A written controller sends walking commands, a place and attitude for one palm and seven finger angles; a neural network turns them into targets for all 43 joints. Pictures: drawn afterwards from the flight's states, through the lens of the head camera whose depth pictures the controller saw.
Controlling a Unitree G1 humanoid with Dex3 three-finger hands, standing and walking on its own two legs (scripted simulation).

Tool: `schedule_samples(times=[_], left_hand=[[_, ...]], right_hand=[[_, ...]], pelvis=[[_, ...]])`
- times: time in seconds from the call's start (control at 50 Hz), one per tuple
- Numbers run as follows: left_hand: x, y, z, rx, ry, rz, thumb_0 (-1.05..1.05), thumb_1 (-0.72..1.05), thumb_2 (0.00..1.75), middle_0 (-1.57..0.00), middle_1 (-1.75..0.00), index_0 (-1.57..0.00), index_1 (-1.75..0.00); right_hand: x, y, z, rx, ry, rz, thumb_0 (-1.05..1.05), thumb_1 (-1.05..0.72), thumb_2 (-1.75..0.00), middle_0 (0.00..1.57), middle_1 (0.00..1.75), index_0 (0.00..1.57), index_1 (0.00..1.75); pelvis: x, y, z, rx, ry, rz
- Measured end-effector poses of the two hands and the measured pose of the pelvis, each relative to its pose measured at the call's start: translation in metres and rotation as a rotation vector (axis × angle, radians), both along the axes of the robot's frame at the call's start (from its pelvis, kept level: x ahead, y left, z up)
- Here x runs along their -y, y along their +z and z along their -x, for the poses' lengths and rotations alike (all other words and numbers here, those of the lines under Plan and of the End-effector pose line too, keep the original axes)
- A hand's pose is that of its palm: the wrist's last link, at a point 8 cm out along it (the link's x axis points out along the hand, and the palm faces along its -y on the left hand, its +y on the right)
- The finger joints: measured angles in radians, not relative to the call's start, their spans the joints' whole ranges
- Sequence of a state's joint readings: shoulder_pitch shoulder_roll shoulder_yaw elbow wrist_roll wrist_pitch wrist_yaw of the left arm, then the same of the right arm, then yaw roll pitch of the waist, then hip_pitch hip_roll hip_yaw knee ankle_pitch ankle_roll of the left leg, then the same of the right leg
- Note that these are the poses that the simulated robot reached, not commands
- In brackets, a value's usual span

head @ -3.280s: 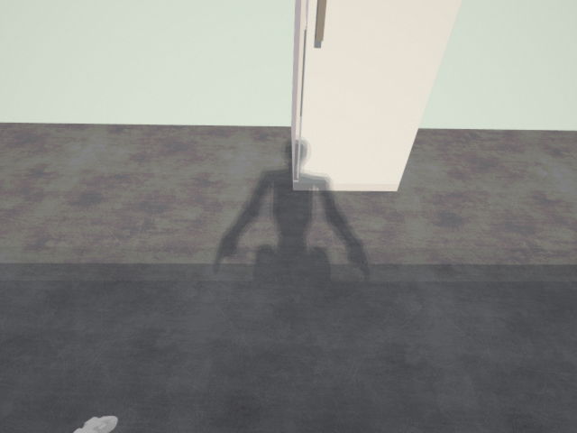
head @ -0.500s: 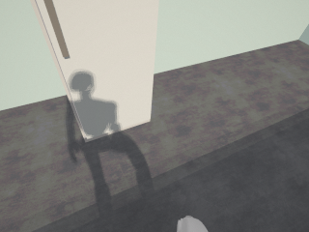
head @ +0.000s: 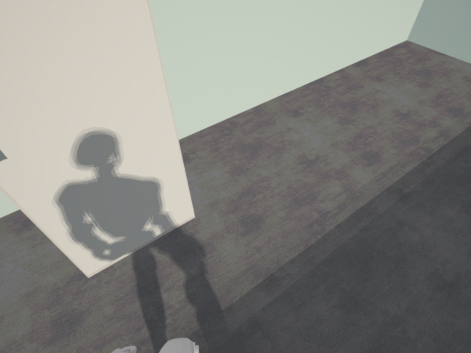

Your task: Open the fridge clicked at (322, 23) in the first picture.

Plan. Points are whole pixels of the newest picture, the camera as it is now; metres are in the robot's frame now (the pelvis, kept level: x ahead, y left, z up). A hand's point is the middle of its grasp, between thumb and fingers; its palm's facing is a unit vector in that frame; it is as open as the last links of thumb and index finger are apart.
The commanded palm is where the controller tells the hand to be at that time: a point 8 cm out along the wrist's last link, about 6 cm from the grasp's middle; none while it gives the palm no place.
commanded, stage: turn to face it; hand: left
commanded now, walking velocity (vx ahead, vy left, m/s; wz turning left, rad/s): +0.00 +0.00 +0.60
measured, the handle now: out of the picture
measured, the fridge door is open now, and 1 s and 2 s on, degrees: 0 0 0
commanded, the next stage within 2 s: take the last steps up to it in 0.86 s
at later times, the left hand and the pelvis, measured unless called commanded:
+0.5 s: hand out of the picture +0.03 +0.26 -0.17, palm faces +0.33 -0.91 -0.25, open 7.3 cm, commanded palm none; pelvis +0.04 +0.04 +0.00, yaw +16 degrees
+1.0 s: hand out of the picture +0.01 +0.17 -0.15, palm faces +0.51 -0.83 -0.25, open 7.3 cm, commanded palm none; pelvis +0.05 -0.02 +0.01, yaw +30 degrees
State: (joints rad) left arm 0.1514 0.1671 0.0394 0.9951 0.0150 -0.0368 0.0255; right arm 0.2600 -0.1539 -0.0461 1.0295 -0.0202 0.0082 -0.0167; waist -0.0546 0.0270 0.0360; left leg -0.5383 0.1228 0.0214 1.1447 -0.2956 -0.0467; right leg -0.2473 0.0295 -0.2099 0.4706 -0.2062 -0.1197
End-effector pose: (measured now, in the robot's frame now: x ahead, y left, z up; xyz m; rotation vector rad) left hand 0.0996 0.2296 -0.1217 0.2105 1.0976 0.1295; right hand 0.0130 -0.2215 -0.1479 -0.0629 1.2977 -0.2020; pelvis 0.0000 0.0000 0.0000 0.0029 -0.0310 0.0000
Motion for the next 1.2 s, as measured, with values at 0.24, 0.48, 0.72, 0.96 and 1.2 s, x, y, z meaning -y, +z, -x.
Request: schedule_samples(times=[0.24, 0.48, 0.72, 0.96, 1.2], left_hand=[[-0.027, -0.021, 0.044, -0.092, 0.232, 0.043, -0.01, 0.93, 0.90, -0.20, -0.30, -0.20, -0.30], [-0.070, -0.018, 0.093, -0.216, 0.387, 0.019, 0.01, 0.92, 0.90, -0.20, -0.30, -0.20, -0.30], [-0.041, 0.005, 0.044, -0.013, 0.421, -0.067, 0.00, 0.91, 0.90, -0.20, -0.30, -0.20, -0.30], [0.014, 0.007, 0.106, -0.084, 0.552, -0.001, 0.00, 0.91, 0.90, -0.20, -0.30, -0.20, -0.30], [0.010, -0.033, 0.222, -0.310, 0.696, 0.131, 0.00, 0.91, 0.90, -0.20, -0.30, -0.20, -0.30]], right_hand=[[-0.014, 0.011, -0.097, -0.017, 0.234, 0.045, 0.00, -0.92, -0.90, 0.20, 0.30, 0.19, 0.29], [-0.043, 0.021, -0.160, 0.059, 0.383, 0.085, 0.00, -0.91, -0.90, 0.20, 0.30, 0.20, 0.30], [-0.007, 0.000, -0.203, 0.081, 0.452, 0.034, 0.00, -0.91, -0.90, 0.20, 0.30, 0.20, 0.30], [-0.010, 0.014, -0.230, 0.063, 0.581, 0.039, 0.00, -0.91, -0.90, 0.20, 0.30, 0.19, 0.29], [-0.082, 0.029, -0.219, 0.130, 0.716, 0.072, 0.00, -0.91, -0.90, 0.20, 0.30, 0.20, 0.29]], pelvis=[[-0.018, -0.003, -0.034, -0.020, 0.159, 0.015], [-0.040, 0.000, -0.044, -0.032, 0.271, 0.021], [0.004, -0.008, -0.057, -0.023, 0.389, 0.001], [0.018, 0.006, -0.054, -0.014, 0.508, -0.031], [-0.023, -0.004, -0.035, -0.012, 0.547, 0.020]])
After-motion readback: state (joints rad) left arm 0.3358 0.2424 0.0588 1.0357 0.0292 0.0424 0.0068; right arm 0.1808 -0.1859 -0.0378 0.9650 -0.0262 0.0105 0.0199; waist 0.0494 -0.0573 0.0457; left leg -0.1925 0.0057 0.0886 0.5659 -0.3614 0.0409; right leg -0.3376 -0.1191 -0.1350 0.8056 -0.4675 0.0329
